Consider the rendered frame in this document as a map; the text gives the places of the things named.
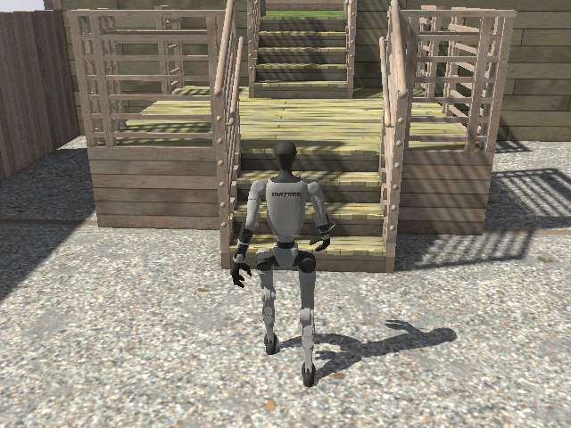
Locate stairs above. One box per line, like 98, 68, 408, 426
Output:
254, 20, 348, 99
230, 153, 385, 273

